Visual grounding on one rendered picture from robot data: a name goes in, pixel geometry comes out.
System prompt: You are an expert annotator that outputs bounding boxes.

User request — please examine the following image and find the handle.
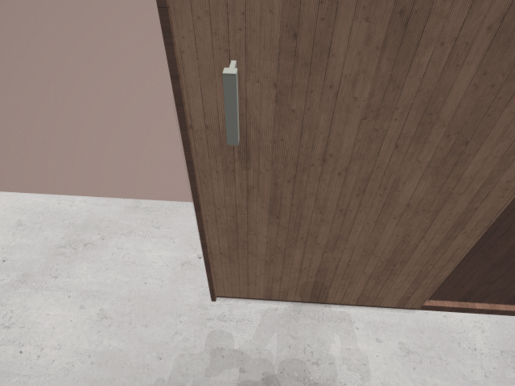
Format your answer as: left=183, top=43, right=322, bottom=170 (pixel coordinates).
left=222, top=60, right=240, bottom=146

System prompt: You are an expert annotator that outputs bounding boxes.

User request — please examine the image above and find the wardrobe door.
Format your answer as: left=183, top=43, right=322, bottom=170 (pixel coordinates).
left=428, top=197, right=515, bottom=305
left=169, top=0, right=515, bottom=309

